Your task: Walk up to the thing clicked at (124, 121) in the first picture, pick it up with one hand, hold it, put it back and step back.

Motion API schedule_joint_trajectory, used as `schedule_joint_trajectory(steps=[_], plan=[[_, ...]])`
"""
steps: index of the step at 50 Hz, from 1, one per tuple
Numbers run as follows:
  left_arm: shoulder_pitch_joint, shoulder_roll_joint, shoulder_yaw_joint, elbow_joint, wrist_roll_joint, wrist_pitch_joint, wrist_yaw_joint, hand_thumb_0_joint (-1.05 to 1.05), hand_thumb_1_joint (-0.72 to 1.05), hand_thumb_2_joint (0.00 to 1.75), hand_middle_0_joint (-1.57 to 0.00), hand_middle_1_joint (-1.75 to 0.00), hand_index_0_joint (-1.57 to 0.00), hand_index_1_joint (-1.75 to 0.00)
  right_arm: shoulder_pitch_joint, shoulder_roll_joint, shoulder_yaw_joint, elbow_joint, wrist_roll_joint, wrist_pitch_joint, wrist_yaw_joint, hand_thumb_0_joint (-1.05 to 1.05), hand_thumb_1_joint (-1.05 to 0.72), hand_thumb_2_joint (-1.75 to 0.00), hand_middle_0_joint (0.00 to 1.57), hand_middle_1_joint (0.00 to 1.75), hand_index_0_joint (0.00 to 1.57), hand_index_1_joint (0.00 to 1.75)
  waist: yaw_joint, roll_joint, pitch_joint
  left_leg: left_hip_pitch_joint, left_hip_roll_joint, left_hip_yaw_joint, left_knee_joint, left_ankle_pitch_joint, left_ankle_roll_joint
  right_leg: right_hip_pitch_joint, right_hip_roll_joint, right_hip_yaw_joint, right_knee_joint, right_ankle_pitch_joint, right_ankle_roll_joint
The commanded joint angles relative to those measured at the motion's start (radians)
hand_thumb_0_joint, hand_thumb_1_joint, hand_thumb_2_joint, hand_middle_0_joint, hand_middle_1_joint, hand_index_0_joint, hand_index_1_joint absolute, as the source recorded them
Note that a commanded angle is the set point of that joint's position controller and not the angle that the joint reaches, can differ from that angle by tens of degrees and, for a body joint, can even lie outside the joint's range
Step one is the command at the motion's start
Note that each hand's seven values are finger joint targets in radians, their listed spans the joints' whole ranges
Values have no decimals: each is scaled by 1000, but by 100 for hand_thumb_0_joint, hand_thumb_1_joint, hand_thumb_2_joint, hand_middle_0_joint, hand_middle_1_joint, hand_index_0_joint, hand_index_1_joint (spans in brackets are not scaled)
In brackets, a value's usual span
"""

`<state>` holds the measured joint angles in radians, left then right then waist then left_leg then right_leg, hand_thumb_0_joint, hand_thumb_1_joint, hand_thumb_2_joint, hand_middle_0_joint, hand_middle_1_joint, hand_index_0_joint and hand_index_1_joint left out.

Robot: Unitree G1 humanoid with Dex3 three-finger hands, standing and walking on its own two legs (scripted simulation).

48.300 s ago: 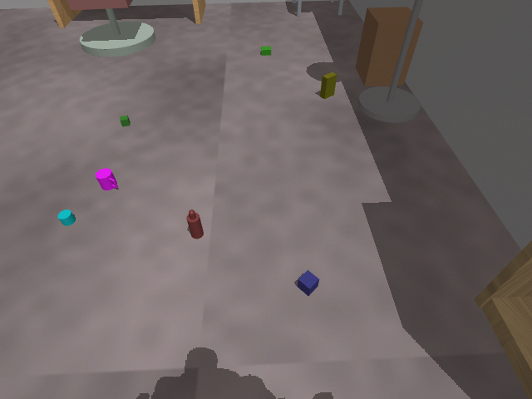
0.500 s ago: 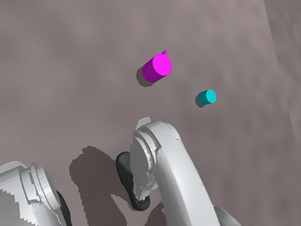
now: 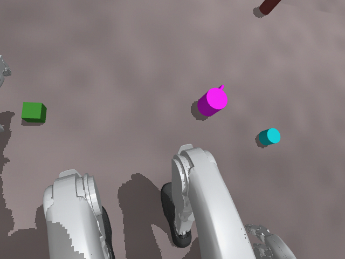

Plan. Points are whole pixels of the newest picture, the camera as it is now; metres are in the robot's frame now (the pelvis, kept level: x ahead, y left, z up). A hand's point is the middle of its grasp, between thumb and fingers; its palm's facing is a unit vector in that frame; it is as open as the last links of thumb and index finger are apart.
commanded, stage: withdraw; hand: left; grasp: from above
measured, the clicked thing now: (34, 112) +0.53 +0.29 -0.34
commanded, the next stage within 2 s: home in 0.22 s
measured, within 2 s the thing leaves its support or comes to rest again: neither
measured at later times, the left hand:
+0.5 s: hand (1, 92) +0.52 +0.30 -0.16, palm faces -0.33 -0.06 -0.94, open 13.3 cm
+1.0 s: hand out of the picture +0.33 +0.27 +0.04, palm faces -0.18 -0.72 -0.67, open 7.7 cm
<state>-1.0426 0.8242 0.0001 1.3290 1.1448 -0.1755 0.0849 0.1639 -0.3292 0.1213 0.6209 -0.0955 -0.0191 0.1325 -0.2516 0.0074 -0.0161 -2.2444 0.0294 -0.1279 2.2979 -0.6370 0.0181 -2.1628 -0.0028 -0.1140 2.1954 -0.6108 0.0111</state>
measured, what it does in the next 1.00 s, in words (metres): rises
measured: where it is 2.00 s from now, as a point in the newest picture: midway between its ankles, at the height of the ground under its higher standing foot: (142, 239)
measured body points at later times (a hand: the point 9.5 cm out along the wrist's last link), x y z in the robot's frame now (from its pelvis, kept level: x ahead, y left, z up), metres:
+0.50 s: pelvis +0.01 +0.00 -0.03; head +0.26 +0.06 +0.34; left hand +0.54 +0.30 -0.11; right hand +0.04 -0.25 -0.13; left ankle +0.09 +0.12 -0.33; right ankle +0.12 -0.12 -0.33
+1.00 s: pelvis +0.02 +0.00 +0.14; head +0.18 +0.05 +0.56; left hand +0.34 +0.31 +0.08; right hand +0.23 -0.24 +0.04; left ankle +0.09 +0.12 -0.33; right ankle +0.12 -0.12 -0.33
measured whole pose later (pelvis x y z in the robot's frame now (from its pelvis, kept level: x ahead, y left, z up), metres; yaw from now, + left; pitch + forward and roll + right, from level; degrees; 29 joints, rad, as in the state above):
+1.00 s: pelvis +0.02 +0.00 +0.14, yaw +5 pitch +31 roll -6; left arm -0.25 0.44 0.04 0.46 0.44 0.12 0.04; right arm 0.09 -0.28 -0.03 0.58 0.02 -0.02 0.02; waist -0.06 0.03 -0.19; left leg -1.77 0.02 -0.07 1.86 -0.63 0.01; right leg -1.71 -0.02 -0.07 1.79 -0.62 0.01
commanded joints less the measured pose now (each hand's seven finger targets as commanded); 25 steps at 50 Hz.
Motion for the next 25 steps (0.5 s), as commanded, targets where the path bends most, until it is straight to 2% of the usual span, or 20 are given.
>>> schedule_joint_trajectory(steps=[1,2,4,7,9,10,12,14,15,16,17,18,19,21,23,24,25], plan=[[-329,259,49,-128,46,-93,78,0,-52,100,-9,-100,-8,-100,196,-211,-56,8,-16,4,-32,0,-90,-90,20,30,20,30,-37,251,-590,382,-25,62,-187,46,10,283,50,-27,-192,58,-53],[-359,261,49,-140,58,-110,103,0,-52,100,-9,-100,-9,-100,197,-214,-56,14,-20,7,-35,0,-90,-90,20,30,20,30,-33,284,-629,417,-23,64,-179,59,8,275,49,-27,-181,78,-50],[-398,250,45,-125,93,-128,158,0,-52,100,-8,-101,-8,-101,207,-227,-60,26,-30,11,-32,0,-90,-90,20,30,20,30,-52,341,-657,470,-22,50,-179,82,0,236,49,-47,-151,105,-53],[-444,224,32,-86,117,-132,237,0,-52,100,-7,-102,-8,-101,214,-231,-60,39,-43,7,-27,0,-90,-90,20,30,20,30,-84,380,-645,478,-25,44,-176,78,-3,205,47,-68,-137,108,-52],[-445,255,63,-57,135,-118,290,0,-51,98,-7,-102,-8,-101,234,-236,-62,49,-52,0,-24,0,-90,-90,20,30,20,30,-82,391,-651,486,-25,50,-166,91,-4,213,47,-71,-127,123,-51],[-441,280,89,-67,142,-107,316,0,-50,98,-8,-102,-9,-100,238,-244,-69,52,-55,-7,-22,0,-90,-90,20,30,20,30,-68,401,-686,518,-25,49,-166,111,-6,203,43,-74,-115,137,-51],[-418,294,109,-52,154,-78,358,0,-50,98,-8,-101,-9,-100,241,-249,-75,55,-58,-18,-20,0,-90,-90,20,30,20,30,-62,435,-743,544,-20,50,-159,137,-7,202,45,-74,-96,162,-54],[-416,331,152,-63,159,-42,391,0,-49,97,-8,-100,-10,-98,244,-249,-81,59,-60,-26,-17,0,-90,-90,20,30,20,30,-54,454,-785,553,-22,56,-159,164,-6,212,38,-72,-85,188,-52],[-442,349,157,-78,154,-26,399,0,-41,91,-16,-92,-18,-90,243,-248,-82,52,-58,-31,-14,0,-88,-89,20,30,20,30,-50,466,-803,545,-21,57,-161,159,-5,211,37,-69,-80,189,-55],[-418,344,163,-74,146,-3,402,0,-44,93,-12,-97,-14,-95,239,-244,-85,51,-56,-33,-12,0,-89,-89,20,30,20,30,-40,466,-826,567,-20,64,-161,174,-3,214,39,-64,-84,199,-56],[-444,341,157,-89,138,14,401,0,-36,90,-20,-89,-22,-87,244,-239,-84,51,-52,-37,-11,0,-88,-89,20,30,20,30,-50,465,-823,546,-19,67,-158,166,1,220,38,-60,-88,200,-55],[-413,339,161,-80,129,31,394,0,-43,92,-12,-97,-14,-95,250,-239,-84,49,-50,-38,-9,0,-89,-89,20,30,20,30,-42,451,-824,536,-19,76,-159,168,5,249,41,-55,-108,205,-52],[-394,340,156,-75,115,46,385,0,-35,86,-20,-89,-21,-87,244,-235,-82,52,-44,-38,-7,0,-88,-89,20,30,20,30,-34,423,-830,503,-18,82,-156,158,12,276,46,-47,-123,199,-49],[-325,319,154,-66,82,72,349,0,-19,89,-24,-73,-21,-71,259,-231,-91,56,-38,-43,-2,0,-89,-90,20,30,20,30,-19,390,-822,475,-23,93,-165,160,18,316,42,-36,-138,200,-46],[-278,280,148,-92,30,95,295,0,-10,82,-22,-57,-20,-57,273,-222,-108,61,-30,-44,5,0,-89,-90,20,30,20,30,-3,355,-824,469,-25,95,-185,151,23,346,45,-31,-164,187,-44],[-242,265,148,-138,0,102,266,0,-5,80,-21,-52,-19,-53,275,-213,-118,59,-25,-38,8,0,-89,-90,20,30,20,30,20,361,-866,493,-23,95,-207,163,20,386,47,-30,-175,191,-45],[-197,231,141,-170,-34,106,233,0,3,80,-21,-49,-19,-50,274,-210,-129,53,-17,-34,10,0,-89,-90,20,30,20,30,27,347,-873,500,-25,93,-221,172,20,405,46,-28,-184,199,-45]])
